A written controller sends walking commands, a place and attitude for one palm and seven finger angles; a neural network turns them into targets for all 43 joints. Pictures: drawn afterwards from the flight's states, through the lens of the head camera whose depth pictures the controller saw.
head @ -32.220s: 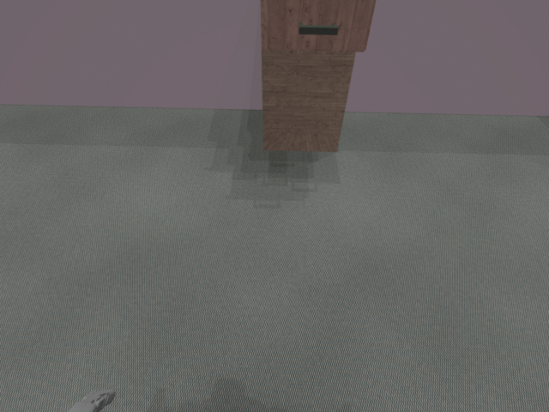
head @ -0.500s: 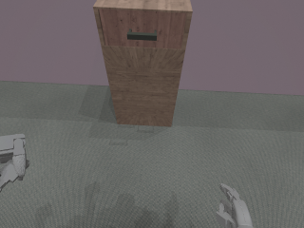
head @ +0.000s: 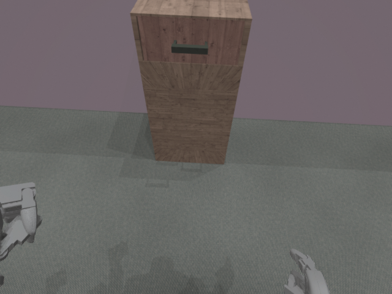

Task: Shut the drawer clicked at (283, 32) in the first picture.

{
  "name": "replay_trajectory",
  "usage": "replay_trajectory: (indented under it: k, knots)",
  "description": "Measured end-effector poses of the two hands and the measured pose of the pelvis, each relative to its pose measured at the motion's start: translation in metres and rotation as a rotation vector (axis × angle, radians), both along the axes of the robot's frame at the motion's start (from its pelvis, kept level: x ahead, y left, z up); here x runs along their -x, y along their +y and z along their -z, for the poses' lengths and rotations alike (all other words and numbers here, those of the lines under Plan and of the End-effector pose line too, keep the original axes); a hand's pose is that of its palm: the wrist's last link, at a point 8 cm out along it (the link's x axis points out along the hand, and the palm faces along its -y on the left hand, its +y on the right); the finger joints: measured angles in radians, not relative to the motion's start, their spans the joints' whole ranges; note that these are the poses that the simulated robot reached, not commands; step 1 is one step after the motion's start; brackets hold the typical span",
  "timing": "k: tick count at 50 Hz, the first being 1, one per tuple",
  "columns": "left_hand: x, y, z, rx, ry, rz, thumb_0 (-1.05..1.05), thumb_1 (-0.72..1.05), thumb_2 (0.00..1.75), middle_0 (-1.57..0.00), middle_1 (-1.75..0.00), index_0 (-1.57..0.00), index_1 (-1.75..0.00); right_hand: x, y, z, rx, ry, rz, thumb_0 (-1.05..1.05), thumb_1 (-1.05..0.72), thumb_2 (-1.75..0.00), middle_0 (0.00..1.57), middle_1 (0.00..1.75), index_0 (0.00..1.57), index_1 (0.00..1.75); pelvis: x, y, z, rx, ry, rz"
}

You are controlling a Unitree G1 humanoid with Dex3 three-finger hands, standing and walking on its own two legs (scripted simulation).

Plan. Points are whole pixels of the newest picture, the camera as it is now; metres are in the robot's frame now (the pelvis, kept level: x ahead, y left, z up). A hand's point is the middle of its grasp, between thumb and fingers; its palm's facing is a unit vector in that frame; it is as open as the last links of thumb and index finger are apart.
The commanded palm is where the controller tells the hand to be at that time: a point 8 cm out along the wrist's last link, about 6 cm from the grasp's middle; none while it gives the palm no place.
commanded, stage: stop stepping back and stand still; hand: left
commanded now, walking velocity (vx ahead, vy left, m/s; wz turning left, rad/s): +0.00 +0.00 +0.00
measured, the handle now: (190, 46) +0.95 +0.08 +0.03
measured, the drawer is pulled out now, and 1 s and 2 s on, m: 0.00 0.00 0.00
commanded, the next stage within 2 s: let the arm hang, fingers relaxed in 0.22 s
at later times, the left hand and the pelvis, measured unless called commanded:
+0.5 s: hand (91, 278) +0.16 +0.23 -0.09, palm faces +0.01 -0.91 -0.41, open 3.1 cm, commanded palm none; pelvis +0.00 +0.00 -0.01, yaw +1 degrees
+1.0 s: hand out of the picture -0.02 +0.17 -0.17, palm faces +0.06 -0.97 -0.25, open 6.3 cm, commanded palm none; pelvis +0.01 -0.02 +0.00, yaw +2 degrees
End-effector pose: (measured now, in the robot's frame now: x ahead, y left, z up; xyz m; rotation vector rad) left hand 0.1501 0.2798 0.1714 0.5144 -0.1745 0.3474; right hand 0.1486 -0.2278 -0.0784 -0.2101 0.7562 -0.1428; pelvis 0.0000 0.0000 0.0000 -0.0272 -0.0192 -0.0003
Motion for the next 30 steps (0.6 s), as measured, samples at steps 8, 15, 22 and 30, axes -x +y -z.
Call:
replay_trajectory:
  k: [8, 15, 22, 30]
  knots:
    - [0.002, -0.001, -0.001, -0.012, 0.015, 0.001, 0.01, 0.89, 0.9, -1.41, -1.6, -1.41, -1.6, 0.0, 0.004, 0.001, -0.01, -0.003, -0.01, 0.01, -0.9, -0.9, 0.2, 0.3, 0.2, 0.3, 0.002, -0.001, -0.001, -0.001, 0.006, -0.004]
    - [-0.003, -0.004, 0.0, -0.01, 0.025, -0.008, 0.01, 0.89, 0.9, -1.41, -1.6, -1.41, -1.6, -0.006, 0.0, 0.002, -0.005, 0.005, -0.016, 0.01, -0.9, -0.9, 0.2, 0.3, 0.2, 0.3, -0.002, -0.003, -0.001, -0.002, 0.012, -0.001]
    - [-0.023, 0.01, 0.145, 0.13, 0.594, -0.044, 0.0, 0.9, 0.9, -1.36, -1.56, -1.37, -1.56, -0.007, -0.023, 0.039, -0.025, 0.104, -0.062, 0.01, -0.9, -0.9, 0.2, 0.3, 0.2, 0.3, 0.0, 0.001, 0.011, -0.007, 0.029, -0.016]
    - [0.061, -0.051, 0.302, 0.429, 1.238, -0.085, 0.01, 0.91, 0.9, -1.14, -1.33, -1.14, -1.33, 0.057, -0.049, 0.048, 0.044, 0.352, 0.013, 0.0, -0.91, -0.9, 0.2, 0.3, 0.2, 0.3, 0.002, -0.012, 0.013, -0.029, 0.011, -0.021]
